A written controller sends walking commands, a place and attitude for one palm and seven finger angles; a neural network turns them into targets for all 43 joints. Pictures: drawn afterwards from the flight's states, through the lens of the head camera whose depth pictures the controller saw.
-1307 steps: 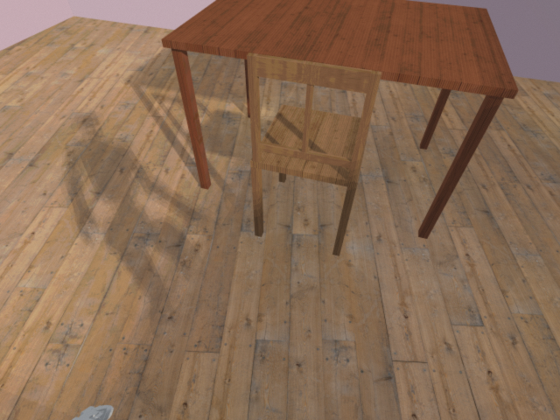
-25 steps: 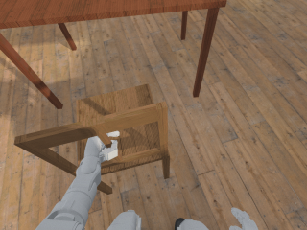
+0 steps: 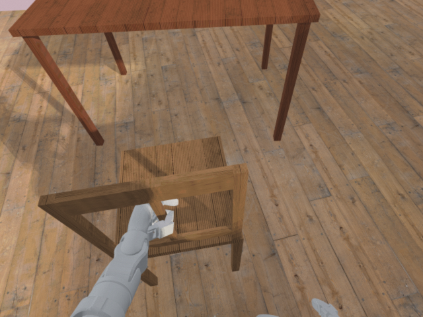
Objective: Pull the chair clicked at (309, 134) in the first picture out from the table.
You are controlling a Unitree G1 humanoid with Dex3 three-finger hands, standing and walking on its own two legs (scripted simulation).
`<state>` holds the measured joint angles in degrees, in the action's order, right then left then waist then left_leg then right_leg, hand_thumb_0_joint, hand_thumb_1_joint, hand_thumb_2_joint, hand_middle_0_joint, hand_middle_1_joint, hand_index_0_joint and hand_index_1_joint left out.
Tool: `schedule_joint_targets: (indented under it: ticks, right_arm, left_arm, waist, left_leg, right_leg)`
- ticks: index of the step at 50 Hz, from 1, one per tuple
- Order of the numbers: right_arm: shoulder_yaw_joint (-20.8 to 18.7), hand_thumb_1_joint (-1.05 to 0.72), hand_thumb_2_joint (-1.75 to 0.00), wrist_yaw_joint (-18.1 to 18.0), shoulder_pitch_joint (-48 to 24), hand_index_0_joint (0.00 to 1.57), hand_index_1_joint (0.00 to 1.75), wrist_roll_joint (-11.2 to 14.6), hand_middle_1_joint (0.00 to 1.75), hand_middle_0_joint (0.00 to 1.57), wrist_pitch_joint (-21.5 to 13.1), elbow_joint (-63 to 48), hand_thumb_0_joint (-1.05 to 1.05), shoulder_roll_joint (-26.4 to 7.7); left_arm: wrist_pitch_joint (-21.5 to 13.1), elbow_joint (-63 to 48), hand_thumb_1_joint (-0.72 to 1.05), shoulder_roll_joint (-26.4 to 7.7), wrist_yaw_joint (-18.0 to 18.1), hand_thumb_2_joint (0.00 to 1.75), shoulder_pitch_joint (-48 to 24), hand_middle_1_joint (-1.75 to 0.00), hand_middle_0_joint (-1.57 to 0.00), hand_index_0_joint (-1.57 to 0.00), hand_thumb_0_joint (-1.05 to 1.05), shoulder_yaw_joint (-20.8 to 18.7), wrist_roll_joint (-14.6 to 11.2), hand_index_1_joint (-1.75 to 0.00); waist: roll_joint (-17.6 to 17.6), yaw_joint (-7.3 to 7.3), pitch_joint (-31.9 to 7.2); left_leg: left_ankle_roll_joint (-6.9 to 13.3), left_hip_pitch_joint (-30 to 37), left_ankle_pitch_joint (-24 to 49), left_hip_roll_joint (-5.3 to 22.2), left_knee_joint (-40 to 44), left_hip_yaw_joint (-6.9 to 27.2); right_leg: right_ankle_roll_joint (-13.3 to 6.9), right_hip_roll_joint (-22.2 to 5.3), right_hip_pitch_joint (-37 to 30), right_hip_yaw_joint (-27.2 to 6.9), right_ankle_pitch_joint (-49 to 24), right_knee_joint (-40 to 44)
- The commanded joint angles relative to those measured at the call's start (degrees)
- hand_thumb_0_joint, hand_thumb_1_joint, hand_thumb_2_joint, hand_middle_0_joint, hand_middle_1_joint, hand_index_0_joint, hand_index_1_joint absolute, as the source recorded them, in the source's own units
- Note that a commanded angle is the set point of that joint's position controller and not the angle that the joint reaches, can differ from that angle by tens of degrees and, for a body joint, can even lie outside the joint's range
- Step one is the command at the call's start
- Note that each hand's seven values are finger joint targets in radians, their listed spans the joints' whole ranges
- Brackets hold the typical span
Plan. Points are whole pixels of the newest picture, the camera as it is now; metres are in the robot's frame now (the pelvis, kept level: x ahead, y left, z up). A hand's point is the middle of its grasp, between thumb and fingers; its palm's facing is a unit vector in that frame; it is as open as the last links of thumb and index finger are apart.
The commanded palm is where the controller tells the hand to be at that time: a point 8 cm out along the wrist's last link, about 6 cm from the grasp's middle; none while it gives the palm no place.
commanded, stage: stop walking, hand still on the chair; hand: left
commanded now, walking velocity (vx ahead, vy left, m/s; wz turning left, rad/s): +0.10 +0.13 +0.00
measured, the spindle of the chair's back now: (165, 221) +0.33 +0.13 -0.12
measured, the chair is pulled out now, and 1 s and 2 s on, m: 0.56 0.59 0.59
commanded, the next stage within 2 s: open the thumb and straighten the fingers in 0.74 s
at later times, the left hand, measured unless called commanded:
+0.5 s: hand (166, 238) +0.27 +0.11 -0.06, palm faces -0.18 -0.97 -0.15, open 5.2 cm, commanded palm +0.27 +0.16 -0.05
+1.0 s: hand (164, 234) +0.28 +0.12 -0.06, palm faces -0.16 -0.98 -0.12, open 6.0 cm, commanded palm +0.26 +0.17 -0.04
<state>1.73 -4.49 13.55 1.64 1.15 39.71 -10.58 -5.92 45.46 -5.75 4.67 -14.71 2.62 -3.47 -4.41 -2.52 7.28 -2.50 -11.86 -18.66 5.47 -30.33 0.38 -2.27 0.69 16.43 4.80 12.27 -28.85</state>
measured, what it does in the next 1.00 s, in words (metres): stands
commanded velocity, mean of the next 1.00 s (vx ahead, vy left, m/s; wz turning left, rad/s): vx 0.02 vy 0.01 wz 0.00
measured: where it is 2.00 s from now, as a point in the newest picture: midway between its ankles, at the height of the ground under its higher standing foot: outside the picture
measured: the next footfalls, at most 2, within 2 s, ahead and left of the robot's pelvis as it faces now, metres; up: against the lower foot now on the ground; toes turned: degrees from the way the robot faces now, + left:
none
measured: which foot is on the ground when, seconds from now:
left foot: down 0.00-1.00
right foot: down 0.00-1.00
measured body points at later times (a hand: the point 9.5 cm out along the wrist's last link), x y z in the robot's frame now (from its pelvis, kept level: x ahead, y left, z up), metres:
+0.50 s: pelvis +0.01 +0.04 +0.01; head +0.01 +0.03 +0.45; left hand +0.28 +0.16 -0.05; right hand +0.12 -0.21 -0.11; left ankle -0.02 +0.17 -0.73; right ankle +0.03 -0.10 -0.73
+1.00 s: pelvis +0.01 +0.03 +0.00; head +0.03 +0.03 +0.45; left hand +0.29 +0.17 -0.04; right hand +0.12 -0.23 -0.11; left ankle -0.02 +0.17 -0.73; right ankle +0.03 -0.10 -0.73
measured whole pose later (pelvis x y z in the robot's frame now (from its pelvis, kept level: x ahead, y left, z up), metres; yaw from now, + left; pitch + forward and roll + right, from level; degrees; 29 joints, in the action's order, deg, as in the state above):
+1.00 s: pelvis +0.01 +0.03 +0.00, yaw -1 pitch +3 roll +1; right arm 0.1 -2.8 14.1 2.3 -1.2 38.3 -13.4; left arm -3.8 34.7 -7.1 2.5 -3.5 6.9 -2.2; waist 0.2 -4.0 -1.1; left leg -1.5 -14.3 -18.4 1.8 -30.1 -1.2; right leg 0.6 -2.6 20.8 2.2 13.5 -31.5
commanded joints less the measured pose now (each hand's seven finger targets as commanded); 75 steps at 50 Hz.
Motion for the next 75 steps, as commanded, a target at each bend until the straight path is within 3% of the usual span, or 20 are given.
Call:
schedule_joint_targets:
  ticks: [1, 3, 9, 20, 30, 40, 42, 43, 44, 45, 46, 48, 52, 53, 54, 60, 66, 68, 72, 75]
  right_arm:
    - [-2.9, -0.9, -0.9, -1.6, -2.0, 0.2, 0.3, -0.2, 0.3, 0.2, -2.4, -6.2, 0.0, -8.2]
    - [-2.9, -0.9, -0.9, -1.9, -2.2, 0.2, 0.3, -0.4, 0.3, 0.2, -2.6, -5.3, 0.0, -8.7]
    - [-2.7, -0.9, -0.9, -2.3, -3.0, 0.2, 0.3, -0.6, 0.3, 0.2, -2.3, -6.0, 0.0, -8.0]
    - [-2.7, -0.9, -0.9, -2.3, -3.8, 0.2, 0.3, -1.0, 0.3, 0.2, -2.6, -7.2, 0.0, -8.6]
    - [-2.4, -0.9, -0.9, -1.9, -3.2, 0.2, 0.3, -1.5, 0.3, 0.2, -3.1, -7.3, 0.0, -8.5]
    - [-2.3, -0.9, -0.9, -2.1, -3.4, 0.2, 0.3, -1.3, 0.3, 0.2, -2.5, -7.1, 0.0, -8.1]
    - [-2.6, -0.9, -0.9, -2.1, -4.0, 0.2, 0.3, -1.4, 0.3, 0.2, -2.5, -7.8, 0.0, -7.8]
    - [-4.0, -0.9, -0.9, -0.2, -0.2, 0.2, 0.3, 0.9, 0.3, 0.2, -2.6, -5.7, 0.0, -10.4]
    - [-3.5, -0.9, -0.9, 0.9, -0.5, 0.2, 0.3, 1.3, 0.3, 0.2, -2.5, -6.5, 0.0, -10.1]
    - [-4.3, -0.9, -0.9, 1.2, -1.4, 0.2, 0.3, 1.0, 0.3, 0.2, -3.3, -7.9, 0.0, -10.4]
    - [-4.5, -0.9, -0.9, 1.3, -2.1, 0.2, 0.3, 1.0, 0.3, 0.2, -4.2, -8.5, 0.0, -9.9]
    - [-4.1, -0.9, -0.9, 1.9, -2.4, 0.2, 0.3, 1.0, 0.3, 0.2, -5.6, -9.2, 0.0, -9.4]
    - [-4.1, -0.9, -0.9, 2.8, -2.0, 0.2, 0.3, 0.8, 0.3, 0.2, -6.5, -10.6, 0.0, -9.9]
    - [-4.2, -0.9, -0.9, 2.9, -1.8, 0.2, 0.3, 1.0, 0.3, 0.2, -6.6, -10.9, 0.0, -10.1]
    - [-4.1, -0.9, -0.9, 2.6, -1.7, 0.2, 0.3, 0.9, 0.3, 0.2, -6.6, -11.2, 0.0, -10.7]
    - [-4.2, -0.9, -0.9, 1.6, -1.7, 0.2, 0.3, 1.0, 0.3, 0.2, -7.9, -12.9, 0.0, -11.1]
    - [-4.1, -0.9, -0.9, 1.2, -1.3, 0.2, 0.3, 0.9, 0.3, 0.2, -9.2, -14.0, 0.0, -11.2]
    - [-4.0, -0.9, -0.9, 0.7, -1.1, 0.2, 0.3, 0.7, 0.3, 0.2, -9.3, -13.5, 0.0, -11.8]
    - [-3.4, -0.9, -0.9, 0.3, -1.1, 0.2, 0.3, 0.8, 0.3, 0.2, -10.0, -13.6, 0.0, -10.8]
    - [-3.5, -0.9, -0.9, 0.4, -0.8, 0.2, 0.3, 0.8, 0.3, 0.2, -10.5, -13.4, 0.0, -11.0]
  left_arm:
    - [-2.7, -10.8, 0.9, -8.4, 0.8, 0.9, -13.5, -1.45, -0.5, -0.5, 0.0, -1.5, 1.9, -1.45]
    - [-2.9, -11.7, 0.9, -9.0, 0.9, 0.9, -13.5, -1.45, -0.5, -0.5, 0.0, -1.4, 2.0, -1.45]
    - [-3.2, -10.3, 0.9, -6.6, 0.8, 0.9, -10.2, -1.45, -0.5, -0.5, 0.0, 0.1, 2.2, -1.45]
    - [-3.1, -11.1, 0.9, -3.1, 0.4, 0.9, -6.4, -1.45, -0.5, -0.5, 0.0, 3.5, 2.5, -1.45]
    - [-3.4, -14.9, 0.9, -2.4, 0.2, 0.9, -5.1, -1.45, -0.5, -0.5, 0.0, 4.9, 2.9, -1.45]
    - [-3.4, -15.8, 0.9, -1.9, 0.1, 0.9, -3.5, -1.45, -0.5, -0.5, 0.0, 5.5, 2.6, -1.45]
    - [-3.9, -21.3, 0.9, -4.4, 0.3, 0.9, -4.7, -1.45, -0.5, -0.5, 0.0, 3.5, 2.6, -1.45]
    - [-0.4, -11.4, 0.78, -1.9, -0.3, 0.84, 3.1, -1.45, -0.5, -0.5, 0.0, 6.1, 2.1, -1.45]
    - [-0.6, -13.8, 0.66, -1.6, -0.7, 0.78, 0.1, -1.45, -0.5, -0.5, 0.0, 4.5, 0.6, -1.45]
    - [-1.7, -20.6, 0.54, -5.3, -1.5, 0.73, -3.0, -1.45, -0.5, -0.5, 0.0, 1.5, 0.7, -1.45]
    - [-2.4, -23.1, 0.42, -7.4, -1.9, 0.67, -3.5, -1.45, -0.5, -0.5, 0.0, 0.0, 0.9, -1.45]
    - [-2.1, -25.1, 0.17, -5.2, -3.1, 0.55, -2.1, -1.45, -0.5, -0.5, 0.0, 3.0, 1.1, -1.45]
    - [0.4, -24.8, -0.31, -5.7, -4.7, 0.32, 0.9, -1.45, -0.5, -0.5, 0.0, 2.2, 1.9, -1.45]
    - [1.5, -24.3, -0.43, -5.0, -4.8, 0.26, 1.9, -1.38, -0.47, -0.47, 0.0, 3.0, 1.8, -1.38]
    - [1.9, -28.3, -0.55, -9.5, -4.4, 0.2, -4.6, -1.3, -0.45, -0.45, 0.0, -0.5, 1.5, -1.3]
    - [5.8, -26.5, -0.55, -6.9, -5.4, 0.2, 0.0, -0.87, -0.3, -0.3, 0.0, -1.1, -0.8, -0.87]
    - [6.7, -31.0, -0.55, -7.3, -7.3, 0.2, -0.2, -0.43, -0.15, -0.15, 0.0, 0.0, -0.4, -0.43]
    - [6.6, -32.9, -0.55, -13.3, -6.8, 0.2, -3.3, -0.29, -0.1, -0.1, 0.0, -4.2, -0.1, -0.29]
    - [7.3, -32.8, -0.55, -9.0, -6.8, 0.2, -4.2, 0.0, 0.0, 0.0, 0.0, -1.0, 0.1, 0.0]
    - [8.5, -31.8, -0.55, -7.2, -7.2, 0.2, -3.0, 0.0, 0.0, 0.0, 0.0, 0.4, -0.3, 0.0]
  waist:
    - [9.9, 0.91, -20.1]
    - [6.8, 0.89, -19.4]
    - [7.9, 1.38, -16.3]
    - [2.4, 1.93, -15.7]
    - [3.9, 1.68, -18.4]
    - [5.7, 1.47, -18.4]
    - [5.2, 1.59, -19.3]
    - [8.7, -2.81, -19.7]
    - [14.9, -2.06, -15.9]
    - [14.0, -1.46, -20.7]
    - [11.3, -1.35, -21.2]
    - [4.3, -1.22, -20.3]
    - [1.3, -0.48, -20.1]
    - [2.5, -0.88, -19.4]
    - [2.1, -0.89, -21.3]
    - [9.8, -0.68, -22.1]
    - [8.6, -1.25, -23.3]
    - [7.2, -0.98, -23.2]
    - [6.8, -1.94, -22.2]
    - [6.2, -1.91, -22.7]
  left_leg:
    - [2.7, 1.1, 0.1, -2.1, 2.6, -0.6]
    - [3.2, 3.5, 3.8, -1.4, 5.4, 0.4]
    - [3.6, 3.2, 5.9, -1.5, 6.5, 0.0]
    - [3.5, 3.5, 18.3, 1.3, 9.3, 2.0]
    - [2.8, 5.2, 24.7, 1.7, 8.7, 1.8]
    - [2.7, 5.7, 23.0, 1.3, 8.2, 1.2]
    - [2.8, 6.2, 23.6, 1.2, 7.7, 1.1]
    - [2.5, 0.3, 18.4, -2.3, 6.4, -2.9]
    - [3.0, -4.0, 15.0, -2.3, 5.2, -2.4]
    - [3.3, -4.9, 13.9, -2.8, 4.5, -2.6]
    - [3.5, -5.4, 12.5, -3.4, 4.0, -3.0]
    - [3.3, -5.8, 11.0, -4.0, 3.1, -3.4]
    - [3.0, -8.7, 9.6, -4.5, 0.7, -3.1]
    - [3.1, -9.2, 9.1, -4.4, 0.4, -2.9]
    - [3.2, -9.1, 8.2, -4.6, 0.5, -2.7]
    - [3.5, -12.5, 5.5, -4.8, -1.3, -2.7]
    - [3.7, -13.5, 6.0, -5.0, -3.5, -2.5]
    - [3.8, -13.7, 6.1, -5.0, -3.9, -2.2]
    - [3.8, -13.3, 5.6, -5.1, -4.5, -1.9]
    - [3.6, -12.7, 6.4, -5.1, -5.1, -1.5]
  right_leg:
    - [0.1, -12.0, -10.7, -12.0, -0.5, 10.8]
    - [1.0, -10.6, -9.1, -10.5, 2.9, 10.6]
    - [1.2, -9.9, -8.1, -10.0, 4.1, 11.4]
    - [1.2, -6.3, -8.3, -5.8, -10.0, 4.3]
    - [1.0, -6.5, -10.3, -5.1, -17.8, 2.4]
    - [0.8, -7.2, -10.3, -5.7, -18.9, 3.1]
    - [0.6, -7.5, -11.4, -6.1, -20.9, 3.1]
    - [1.5, -5.1, -8.8, -1.8, -17.7, 1.9]
    - [1.7, -4.9, -6.7, -1.3, -16.8, 1.2]
    - [1.7, -4.7, -8.0, -2.2, -16.7, 0.3]
    - [1.8, -4.4, -7.7, -2.8, -15.4, 0.2]
    - [1.5, -4.4, -5.5, -2.6, -13.1, -0.4]
    - [1.3, -3.7, -1.8, -1.9, -10.1, -2.9]
    - [1.3, -3.6, -1.2, -1.7, -9.7, -2.9]
    - [1.5, -3.6, -1.8, -2.0, -8.9, -2.9]
    - [2.5, -3.2, -1.0, -1.9, -6.1, -4.3]
    - [2.7, -3.2, 0.7, -2.0, -6.2, -6.2]
    - [2.5, -3.3, 0.5, -2.4, -5.8, -6.4]
    - [2.7, -3.0, 2.7, -1.9, -4.5, -6.9]
    - [2.6, -3.0, 3.7, -1.3, -5.2, -7.5]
